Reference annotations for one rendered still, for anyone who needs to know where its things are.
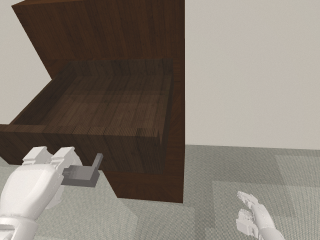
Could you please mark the cabinet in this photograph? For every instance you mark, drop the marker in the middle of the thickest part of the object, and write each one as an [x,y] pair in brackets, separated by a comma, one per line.
[87,30]

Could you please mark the robot left forearm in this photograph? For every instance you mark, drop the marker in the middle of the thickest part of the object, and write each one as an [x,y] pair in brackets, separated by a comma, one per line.
[17,228]

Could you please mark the robot right forearm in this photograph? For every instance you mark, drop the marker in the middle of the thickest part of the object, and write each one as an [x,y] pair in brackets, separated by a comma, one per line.
[269,233]

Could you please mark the right robot hand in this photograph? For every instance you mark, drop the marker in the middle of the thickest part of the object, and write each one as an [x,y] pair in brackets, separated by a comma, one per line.
[250,223]

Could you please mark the handle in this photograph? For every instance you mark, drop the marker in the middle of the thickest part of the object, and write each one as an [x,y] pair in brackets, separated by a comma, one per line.
[82,176]

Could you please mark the drawer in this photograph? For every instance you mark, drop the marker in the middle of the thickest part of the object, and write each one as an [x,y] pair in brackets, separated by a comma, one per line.
[120,108]

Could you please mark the left robot hand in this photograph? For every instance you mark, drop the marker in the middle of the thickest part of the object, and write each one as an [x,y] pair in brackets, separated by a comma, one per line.
[36,185]

